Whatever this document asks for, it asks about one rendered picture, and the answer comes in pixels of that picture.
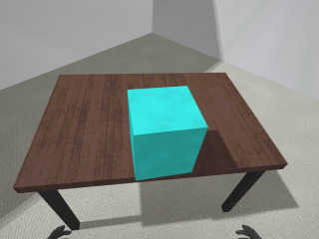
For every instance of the robot right hand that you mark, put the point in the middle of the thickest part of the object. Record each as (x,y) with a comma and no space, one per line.
(247,231)

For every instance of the robot left hand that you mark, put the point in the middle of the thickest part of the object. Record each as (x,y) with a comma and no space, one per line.
(58,232)

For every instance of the carton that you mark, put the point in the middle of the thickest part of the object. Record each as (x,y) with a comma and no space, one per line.
(167,130)

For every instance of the table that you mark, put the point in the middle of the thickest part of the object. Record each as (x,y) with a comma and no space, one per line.
(84,139)

